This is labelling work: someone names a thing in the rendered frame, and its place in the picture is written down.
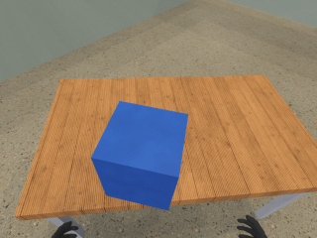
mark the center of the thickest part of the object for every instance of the carton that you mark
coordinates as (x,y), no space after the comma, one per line
(138,157)

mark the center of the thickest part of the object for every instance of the robot right hand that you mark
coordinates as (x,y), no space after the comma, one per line
(255,229)

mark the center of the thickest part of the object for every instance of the robot left hand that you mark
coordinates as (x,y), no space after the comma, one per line
(65,227)

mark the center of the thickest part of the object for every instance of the table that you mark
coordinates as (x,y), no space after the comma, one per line
(241,141)

